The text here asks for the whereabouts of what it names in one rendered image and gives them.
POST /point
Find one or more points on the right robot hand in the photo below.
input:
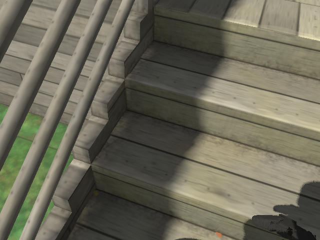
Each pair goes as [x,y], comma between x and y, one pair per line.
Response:
[283,226]

